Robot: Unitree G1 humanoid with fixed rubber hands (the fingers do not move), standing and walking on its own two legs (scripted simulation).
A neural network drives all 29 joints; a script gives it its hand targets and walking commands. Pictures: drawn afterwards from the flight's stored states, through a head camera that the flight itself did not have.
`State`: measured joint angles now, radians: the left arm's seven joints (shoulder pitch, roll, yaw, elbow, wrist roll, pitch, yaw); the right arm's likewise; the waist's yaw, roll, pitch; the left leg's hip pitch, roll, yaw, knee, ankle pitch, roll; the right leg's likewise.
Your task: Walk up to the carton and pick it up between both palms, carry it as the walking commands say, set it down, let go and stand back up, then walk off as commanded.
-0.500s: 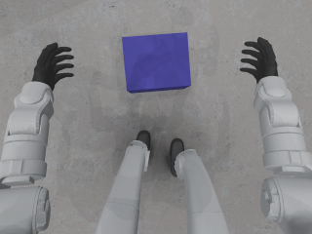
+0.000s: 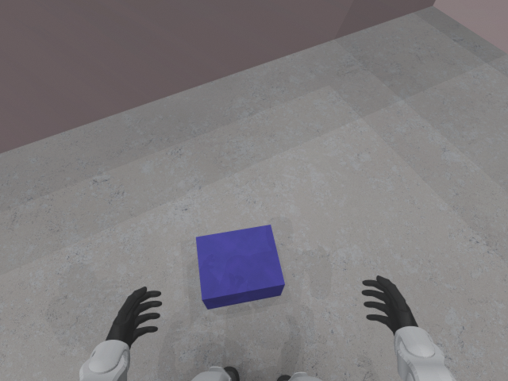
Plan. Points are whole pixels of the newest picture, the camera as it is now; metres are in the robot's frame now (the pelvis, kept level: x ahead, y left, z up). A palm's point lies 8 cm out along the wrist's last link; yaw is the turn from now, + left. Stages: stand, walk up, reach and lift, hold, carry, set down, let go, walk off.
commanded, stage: let go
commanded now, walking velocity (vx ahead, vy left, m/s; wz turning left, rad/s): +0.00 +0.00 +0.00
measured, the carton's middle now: (239, 267) +0.51 +0.06 -0.68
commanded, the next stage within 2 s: stand in 0.68 s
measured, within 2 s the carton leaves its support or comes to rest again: neither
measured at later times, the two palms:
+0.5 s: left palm (133, 332) +0.21 +0.20 -0.06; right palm (436, 343) +0.20 -0.26 -0.05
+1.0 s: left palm out of the picture +0.13 +0.29 -0.08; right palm out of the picture +0.15 -0.28 -0.06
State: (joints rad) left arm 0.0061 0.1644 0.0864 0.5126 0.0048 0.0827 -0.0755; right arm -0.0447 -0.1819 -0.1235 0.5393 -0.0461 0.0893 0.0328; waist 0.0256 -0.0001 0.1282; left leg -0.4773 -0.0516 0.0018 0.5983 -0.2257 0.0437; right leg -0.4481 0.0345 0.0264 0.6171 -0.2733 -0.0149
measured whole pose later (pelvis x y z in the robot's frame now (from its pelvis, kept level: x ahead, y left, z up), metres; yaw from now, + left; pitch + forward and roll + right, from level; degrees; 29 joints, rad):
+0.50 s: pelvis +0.05 -0.03 +0.01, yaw +1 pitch -5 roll +0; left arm 0.22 0.19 0.04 0.44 0.03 0.14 -0.06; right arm 0.24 -0.21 -0.02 0.44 0.01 0.10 0.05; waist -0.02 -0.02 0.09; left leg -0.12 -0.03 -0.03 0.47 -0.27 0.01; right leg -0.07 0.06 0.01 0.47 -0.31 -0.05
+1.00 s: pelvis +0.04 +0.00 +0.01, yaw -1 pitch -4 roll +0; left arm 0.30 0.31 0.10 0.77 0.02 -0.02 -0.01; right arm 0.26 -0.28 -0.08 0.77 -0.02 -0.04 -0.01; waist 0.01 -0.04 -0.09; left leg -0.16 -0.05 0.00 0.48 -0.26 0.05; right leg -0.12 0.04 0.04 0.47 -0.28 -0.02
